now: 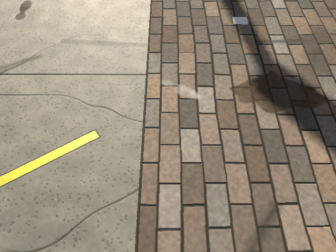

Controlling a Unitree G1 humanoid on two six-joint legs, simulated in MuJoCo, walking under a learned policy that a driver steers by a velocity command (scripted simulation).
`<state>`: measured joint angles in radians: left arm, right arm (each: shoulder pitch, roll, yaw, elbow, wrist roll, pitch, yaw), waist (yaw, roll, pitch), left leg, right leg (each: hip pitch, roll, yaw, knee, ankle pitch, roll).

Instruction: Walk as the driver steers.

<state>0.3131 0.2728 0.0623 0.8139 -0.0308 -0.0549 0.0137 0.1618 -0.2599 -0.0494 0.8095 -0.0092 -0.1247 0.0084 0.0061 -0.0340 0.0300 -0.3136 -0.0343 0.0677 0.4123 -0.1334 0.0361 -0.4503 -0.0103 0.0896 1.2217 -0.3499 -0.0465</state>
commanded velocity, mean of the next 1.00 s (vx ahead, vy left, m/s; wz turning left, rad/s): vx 0.50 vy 0.00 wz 0.19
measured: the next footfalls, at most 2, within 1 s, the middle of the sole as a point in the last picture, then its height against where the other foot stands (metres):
right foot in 0.36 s outside the picture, level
left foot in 0.90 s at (153, 216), level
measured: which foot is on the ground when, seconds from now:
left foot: down 0.00-0.36, up 0.38-0.88, down 0.90-1.00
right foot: up 0.00-0.34, down 0.36-0.92, up 0.94-1.00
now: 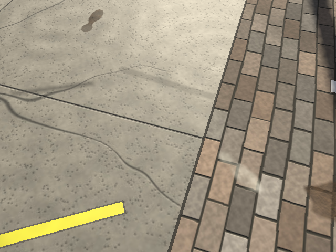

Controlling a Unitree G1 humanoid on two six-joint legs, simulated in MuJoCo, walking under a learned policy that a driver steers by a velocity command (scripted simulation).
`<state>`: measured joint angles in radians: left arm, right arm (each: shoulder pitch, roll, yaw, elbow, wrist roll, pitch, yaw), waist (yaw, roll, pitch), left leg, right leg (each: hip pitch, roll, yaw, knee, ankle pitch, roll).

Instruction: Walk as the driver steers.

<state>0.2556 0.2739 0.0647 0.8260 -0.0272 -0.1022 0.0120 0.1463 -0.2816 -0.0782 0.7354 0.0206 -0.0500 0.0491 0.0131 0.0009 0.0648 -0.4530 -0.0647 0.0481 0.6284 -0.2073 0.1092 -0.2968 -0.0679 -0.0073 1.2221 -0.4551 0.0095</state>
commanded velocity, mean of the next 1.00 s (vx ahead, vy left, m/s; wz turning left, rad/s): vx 0.46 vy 0.00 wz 0.18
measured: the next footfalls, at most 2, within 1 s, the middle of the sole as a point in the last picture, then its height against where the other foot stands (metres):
right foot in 0.40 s outside the picture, level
left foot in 0.90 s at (128, 206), level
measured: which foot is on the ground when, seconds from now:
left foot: down 0.00-0.42, up 0.44-0.88, down 0.90-1.00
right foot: up 0.00-0.38, down 0.40-0.90, up 0.92-1.00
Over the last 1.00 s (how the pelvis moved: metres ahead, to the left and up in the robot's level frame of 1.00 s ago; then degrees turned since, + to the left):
0.52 0.00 -0.02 17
